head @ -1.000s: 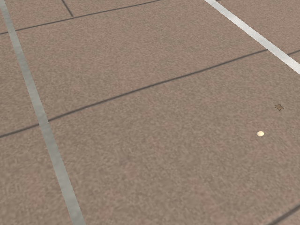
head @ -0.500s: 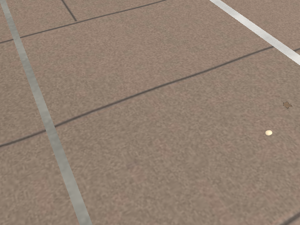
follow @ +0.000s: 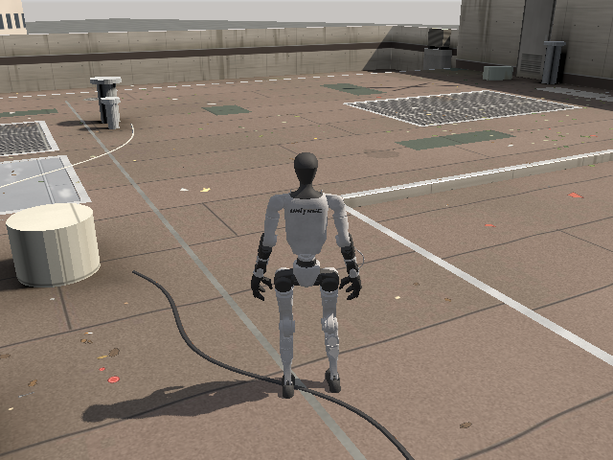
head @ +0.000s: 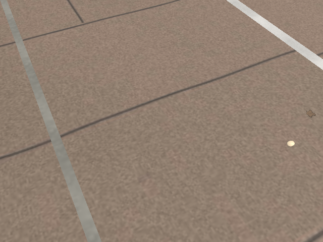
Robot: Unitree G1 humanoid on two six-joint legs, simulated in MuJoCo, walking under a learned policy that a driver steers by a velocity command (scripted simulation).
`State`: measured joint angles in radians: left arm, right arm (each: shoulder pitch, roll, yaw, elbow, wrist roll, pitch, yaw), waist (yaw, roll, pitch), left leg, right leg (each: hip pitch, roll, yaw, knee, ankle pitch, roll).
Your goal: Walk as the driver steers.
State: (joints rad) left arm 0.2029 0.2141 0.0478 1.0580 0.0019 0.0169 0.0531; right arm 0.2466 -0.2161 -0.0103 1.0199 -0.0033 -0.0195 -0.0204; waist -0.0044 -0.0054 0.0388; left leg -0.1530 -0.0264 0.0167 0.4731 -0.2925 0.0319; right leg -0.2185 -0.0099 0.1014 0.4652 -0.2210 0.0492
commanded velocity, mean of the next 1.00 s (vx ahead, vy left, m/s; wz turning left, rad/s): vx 0.08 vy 0.00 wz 0.00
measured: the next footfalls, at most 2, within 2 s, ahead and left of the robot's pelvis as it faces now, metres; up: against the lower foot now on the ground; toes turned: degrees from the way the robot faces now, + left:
right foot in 0.50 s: +0.11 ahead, -0.14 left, +0.00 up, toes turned -2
left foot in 0.80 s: +0.14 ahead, +0.09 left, +0.00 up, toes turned +0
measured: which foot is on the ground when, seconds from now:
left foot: down 0.00-0.50, up 0.52-0.78, down 0.80-1.00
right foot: down 0.00-0.26, up 0.28-0.48, down 0.50-1.00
